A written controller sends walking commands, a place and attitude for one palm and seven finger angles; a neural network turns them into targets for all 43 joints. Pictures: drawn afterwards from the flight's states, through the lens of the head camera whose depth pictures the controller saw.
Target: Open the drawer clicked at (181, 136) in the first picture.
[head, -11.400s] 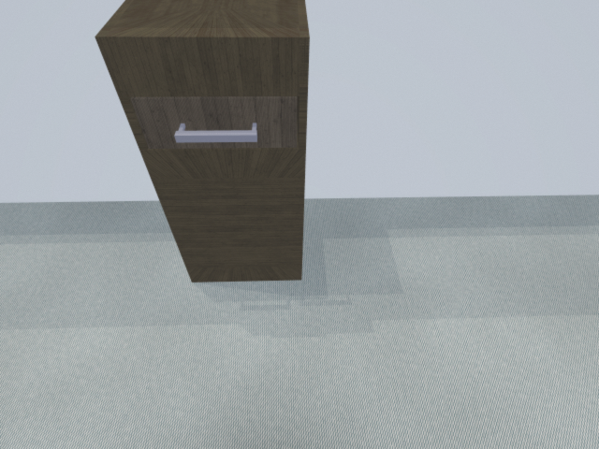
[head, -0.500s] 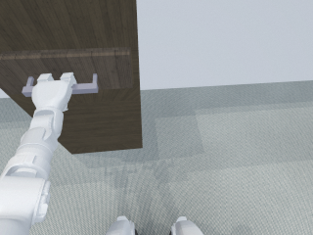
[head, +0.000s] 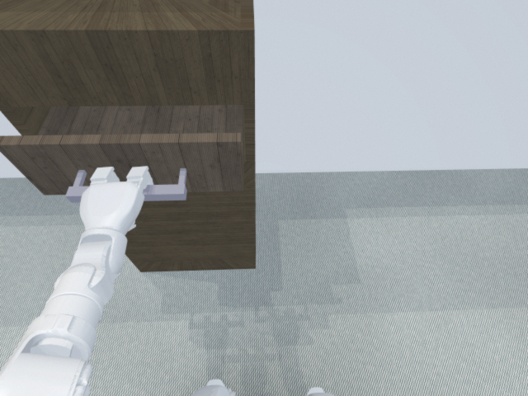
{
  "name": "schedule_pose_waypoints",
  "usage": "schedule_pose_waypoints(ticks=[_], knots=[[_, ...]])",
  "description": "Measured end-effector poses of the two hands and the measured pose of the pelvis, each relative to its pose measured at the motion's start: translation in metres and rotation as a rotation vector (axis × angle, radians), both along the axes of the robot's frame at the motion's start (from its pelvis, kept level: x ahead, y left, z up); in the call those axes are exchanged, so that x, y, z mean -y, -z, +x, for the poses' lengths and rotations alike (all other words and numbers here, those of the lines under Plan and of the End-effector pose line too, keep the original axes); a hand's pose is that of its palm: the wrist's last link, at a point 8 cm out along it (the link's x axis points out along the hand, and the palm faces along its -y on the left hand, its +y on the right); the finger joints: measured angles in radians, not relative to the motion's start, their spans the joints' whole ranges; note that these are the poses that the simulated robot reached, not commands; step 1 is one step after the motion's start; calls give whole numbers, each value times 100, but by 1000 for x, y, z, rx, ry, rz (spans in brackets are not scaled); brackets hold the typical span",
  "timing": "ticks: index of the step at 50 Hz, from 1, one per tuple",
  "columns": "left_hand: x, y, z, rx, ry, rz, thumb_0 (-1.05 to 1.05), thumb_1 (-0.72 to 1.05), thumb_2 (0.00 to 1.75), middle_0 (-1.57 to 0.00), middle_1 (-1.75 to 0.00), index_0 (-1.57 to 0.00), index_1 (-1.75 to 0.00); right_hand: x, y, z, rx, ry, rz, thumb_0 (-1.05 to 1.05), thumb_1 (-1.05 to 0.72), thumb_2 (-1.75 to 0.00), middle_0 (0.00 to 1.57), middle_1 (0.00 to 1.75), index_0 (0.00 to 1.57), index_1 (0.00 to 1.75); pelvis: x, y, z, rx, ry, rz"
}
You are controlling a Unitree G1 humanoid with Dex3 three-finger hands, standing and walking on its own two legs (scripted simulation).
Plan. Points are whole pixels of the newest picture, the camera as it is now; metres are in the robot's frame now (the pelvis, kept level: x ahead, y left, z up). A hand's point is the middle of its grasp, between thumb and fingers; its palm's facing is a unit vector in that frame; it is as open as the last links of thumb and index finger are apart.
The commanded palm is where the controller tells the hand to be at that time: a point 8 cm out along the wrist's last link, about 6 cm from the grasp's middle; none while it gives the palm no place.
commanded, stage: pull the drawer open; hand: left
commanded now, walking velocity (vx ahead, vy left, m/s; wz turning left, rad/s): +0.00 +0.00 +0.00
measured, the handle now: (130, 184) +0.45 +0.24 +0.00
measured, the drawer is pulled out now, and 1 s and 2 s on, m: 0.08 0.21 0.30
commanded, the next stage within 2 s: none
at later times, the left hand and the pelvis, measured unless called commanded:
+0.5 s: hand (120, 250) +0.34 +0.24 -0.02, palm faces -0.02 -0.06 -1.00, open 5.5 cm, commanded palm +0.30 +0.25 +0.03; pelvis +0.00 -0.01 +0.01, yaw +0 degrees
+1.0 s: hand (111, 295) +0.27 +0.24 -0.02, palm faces -0.01 -0.05 -1.00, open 5.5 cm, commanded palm +0.24 +0.24 +0.03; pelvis -0.01 -0.02 +0.00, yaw +1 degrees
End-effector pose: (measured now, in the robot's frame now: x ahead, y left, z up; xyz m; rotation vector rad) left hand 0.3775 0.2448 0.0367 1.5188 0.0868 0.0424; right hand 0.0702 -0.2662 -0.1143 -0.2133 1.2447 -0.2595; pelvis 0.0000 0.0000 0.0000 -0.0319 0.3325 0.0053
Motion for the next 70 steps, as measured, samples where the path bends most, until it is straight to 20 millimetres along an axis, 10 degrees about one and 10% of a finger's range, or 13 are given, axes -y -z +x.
schedule_pose_waypoints(ticks=[70], knots=[[13, -1, -171, 4, -93, -5, 1, 73, 82, -28, -133, -42, -135, -5, -15, 90, 319, -168, 53, 1, -91, -90, 20, 30, 20, 30, 24, 0, -9, 113, -11, 31]])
